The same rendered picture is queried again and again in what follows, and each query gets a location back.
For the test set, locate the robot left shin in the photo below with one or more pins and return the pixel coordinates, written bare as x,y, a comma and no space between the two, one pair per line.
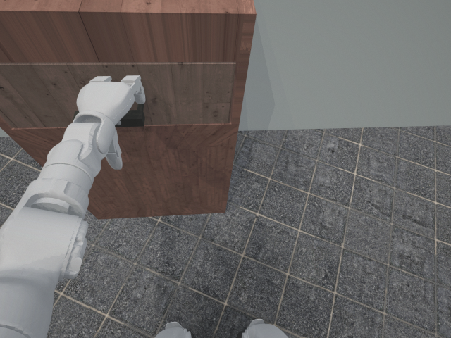
172,324

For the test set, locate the right robot thigh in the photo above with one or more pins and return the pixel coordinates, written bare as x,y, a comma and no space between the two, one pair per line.
263,331

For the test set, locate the handle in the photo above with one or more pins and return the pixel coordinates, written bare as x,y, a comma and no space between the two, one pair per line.
133,118

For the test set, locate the left robot upper arm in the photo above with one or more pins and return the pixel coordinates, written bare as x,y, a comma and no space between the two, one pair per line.
41,248

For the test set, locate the left robot forearm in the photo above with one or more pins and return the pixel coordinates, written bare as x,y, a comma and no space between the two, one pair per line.
67,176

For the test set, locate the drawer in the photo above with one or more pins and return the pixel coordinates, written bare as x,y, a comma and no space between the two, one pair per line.
45,94

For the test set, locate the robot left hand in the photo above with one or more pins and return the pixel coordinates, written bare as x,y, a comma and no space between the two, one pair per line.
114,100

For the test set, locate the cabinet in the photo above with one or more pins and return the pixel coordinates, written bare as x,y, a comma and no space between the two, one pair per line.
177,169

